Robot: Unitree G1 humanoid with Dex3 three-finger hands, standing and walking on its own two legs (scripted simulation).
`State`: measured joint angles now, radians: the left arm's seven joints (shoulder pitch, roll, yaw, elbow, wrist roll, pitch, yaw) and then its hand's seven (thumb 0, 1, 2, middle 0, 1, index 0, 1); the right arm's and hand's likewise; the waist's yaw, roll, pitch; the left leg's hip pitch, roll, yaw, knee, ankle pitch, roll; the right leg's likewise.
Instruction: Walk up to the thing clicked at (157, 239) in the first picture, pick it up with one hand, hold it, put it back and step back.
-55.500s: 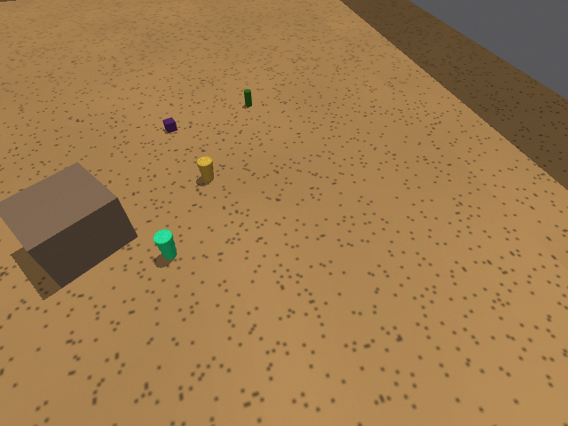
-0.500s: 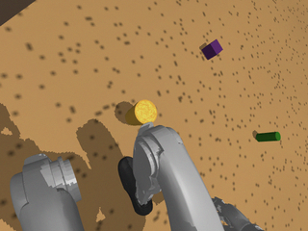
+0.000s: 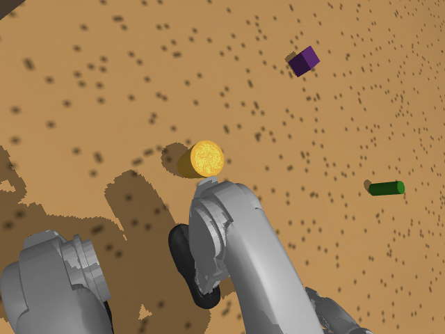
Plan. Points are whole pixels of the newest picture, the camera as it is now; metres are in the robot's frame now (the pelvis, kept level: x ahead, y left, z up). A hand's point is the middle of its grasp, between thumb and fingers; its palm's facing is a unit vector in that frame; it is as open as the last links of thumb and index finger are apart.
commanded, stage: close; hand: left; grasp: from above
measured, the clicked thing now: out of the picture +0.48 +0.38 -0.25
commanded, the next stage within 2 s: settle in 0.66 s
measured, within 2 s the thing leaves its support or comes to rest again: leaves its support in 1.20 s
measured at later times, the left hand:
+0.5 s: hand out of the picture +0.46 +0.40 -0.20, palm faces -0.41 -0.15 -0.90, open 10.1 cm
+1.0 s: hand out of the picture +0.46 +0.41 -0.20, palm faces -0.42 -0.14 -0.90, open 9.6 cm
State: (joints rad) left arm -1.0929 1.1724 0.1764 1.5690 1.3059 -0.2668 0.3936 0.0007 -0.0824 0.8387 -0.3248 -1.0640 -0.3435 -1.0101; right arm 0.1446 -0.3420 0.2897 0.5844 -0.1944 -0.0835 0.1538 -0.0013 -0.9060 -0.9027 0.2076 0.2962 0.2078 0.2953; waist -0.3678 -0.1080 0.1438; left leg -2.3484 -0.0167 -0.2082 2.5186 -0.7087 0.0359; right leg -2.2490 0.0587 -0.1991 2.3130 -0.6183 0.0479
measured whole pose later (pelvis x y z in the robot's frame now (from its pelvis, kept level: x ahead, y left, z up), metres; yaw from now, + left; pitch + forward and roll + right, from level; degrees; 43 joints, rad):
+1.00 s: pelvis +0.00 +0.00 +0.00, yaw +0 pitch +29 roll -16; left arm -1.08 1.18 0.18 1.52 1.31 -0.29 0.34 0.00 0.02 0.83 -0.62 -1.04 -0.50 -1.00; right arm 0.15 -0.36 0.30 0.56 -0.19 -0.05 0.13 0.00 -0.92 -0.91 0.21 0.30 0.21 0.30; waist -0.35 -0.11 0.15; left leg -2.34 -0.02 -0.21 2.51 -0.70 0.03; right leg -2.24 0.06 -0.20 2.30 -0.61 0.04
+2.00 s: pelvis -0.01 +0.00 +0.05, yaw +5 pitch +35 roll -12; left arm -1.00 0.95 0.12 1.24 1.22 -0.24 0.12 0.01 0.08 0.82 -0.74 -1.06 -0.53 -0.90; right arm 0.23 -0.31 0.13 0.60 -0.09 0.06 0.10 0.00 -0.93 -0.91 0.21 0.30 0.21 0.30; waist -0.28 0.00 -0.03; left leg -2.27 -0.04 -0.12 2.29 -0.65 0.04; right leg -2.18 0.02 -0.12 2.15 -0.61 0.04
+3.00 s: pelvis +0.02 +0.00 +0.31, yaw +12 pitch +22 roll -4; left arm -0.40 0.56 -0.05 0.83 0.99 -0.11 0.06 0.00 0.12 0.78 -0.86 -0.98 -0.54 -0.80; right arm 0.23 -0.25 0.01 0.69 0.03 0.03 -0.05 0.00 -0.92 -0.90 0.21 0.30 0.21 0.30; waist -0.11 0.05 -0.17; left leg -1.25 0.00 -0.04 1.42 -0.55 0.03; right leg -1.23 0.04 -0.02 1.34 -0.50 0.02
